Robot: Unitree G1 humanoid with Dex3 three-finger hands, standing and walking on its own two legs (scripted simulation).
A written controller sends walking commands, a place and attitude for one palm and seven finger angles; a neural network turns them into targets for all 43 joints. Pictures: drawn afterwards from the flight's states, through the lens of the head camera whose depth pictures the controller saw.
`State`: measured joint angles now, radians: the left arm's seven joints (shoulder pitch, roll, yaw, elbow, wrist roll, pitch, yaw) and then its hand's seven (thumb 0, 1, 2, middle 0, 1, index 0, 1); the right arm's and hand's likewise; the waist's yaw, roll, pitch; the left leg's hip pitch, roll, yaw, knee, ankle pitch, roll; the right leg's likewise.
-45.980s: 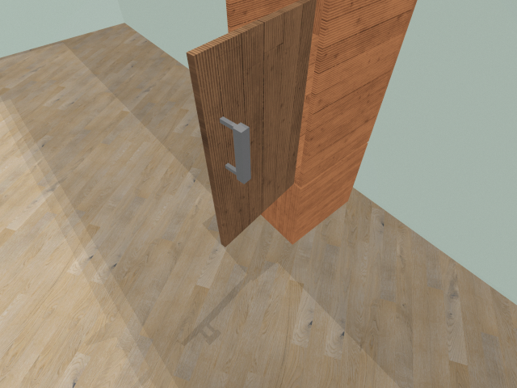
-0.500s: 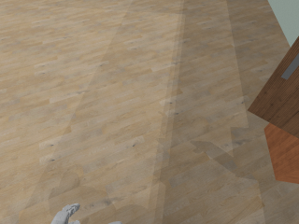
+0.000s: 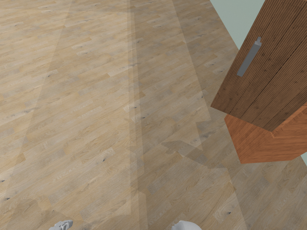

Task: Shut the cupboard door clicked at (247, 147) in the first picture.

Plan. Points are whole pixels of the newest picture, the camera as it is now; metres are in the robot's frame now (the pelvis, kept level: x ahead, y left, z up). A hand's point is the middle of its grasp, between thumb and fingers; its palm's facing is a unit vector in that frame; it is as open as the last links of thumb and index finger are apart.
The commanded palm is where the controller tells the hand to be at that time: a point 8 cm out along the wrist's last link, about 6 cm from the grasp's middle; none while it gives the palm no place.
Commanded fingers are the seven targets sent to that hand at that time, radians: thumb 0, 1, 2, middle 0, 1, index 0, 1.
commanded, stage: turn to face it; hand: left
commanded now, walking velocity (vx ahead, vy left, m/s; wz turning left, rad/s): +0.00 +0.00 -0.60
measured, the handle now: (249, 57) +0.73 -0.32 +0.03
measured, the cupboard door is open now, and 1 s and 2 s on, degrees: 58 58 58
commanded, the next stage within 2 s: take the last steps up to it in 0.64 s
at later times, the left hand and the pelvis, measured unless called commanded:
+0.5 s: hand (101, 215) +0.17 +0.16 -0.18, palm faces -0.23 -0.95 -0.21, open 7.4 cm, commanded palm none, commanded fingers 0.00 0.90 0.90 -0.20 -0.30 -0.20 -0.30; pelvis +0.05 -0.01 -0.01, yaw -15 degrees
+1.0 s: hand (121, 202) +0.21 +0.11 -0.16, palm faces -0.37 -0.90 -0.22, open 7.4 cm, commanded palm none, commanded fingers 0.00 0.90 0.90 -0.20 -0.30 -0.20 -0.30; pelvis +0.09 -0.05 +0.00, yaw -24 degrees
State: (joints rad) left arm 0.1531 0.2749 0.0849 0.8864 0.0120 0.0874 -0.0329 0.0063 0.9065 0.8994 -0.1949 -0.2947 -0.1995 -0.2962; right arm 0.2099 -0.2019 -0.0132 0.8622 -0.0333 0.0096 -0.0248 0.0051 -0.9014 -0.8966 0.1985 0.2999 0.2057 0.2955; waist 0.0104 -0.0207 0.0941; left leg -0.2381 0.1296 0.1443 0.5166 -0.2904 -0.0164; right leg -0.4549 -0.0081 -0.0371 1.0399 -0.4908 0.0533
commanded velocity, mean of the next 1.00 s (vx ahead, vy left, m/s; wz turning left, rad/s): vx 0.08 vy -0.04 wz -0.35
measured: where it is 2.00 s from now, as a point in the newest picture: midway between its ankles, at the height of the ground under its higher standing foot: (192, 211)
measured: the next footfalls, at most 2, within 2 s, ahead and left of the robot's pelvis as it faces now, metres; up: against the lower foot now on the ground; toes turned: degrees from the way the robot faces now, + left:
right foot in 0.16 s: +0.03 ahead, -0.15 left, +0.00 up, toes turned -10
left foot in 0.50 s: +0.14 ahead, +0.09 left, +0.00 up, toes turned -11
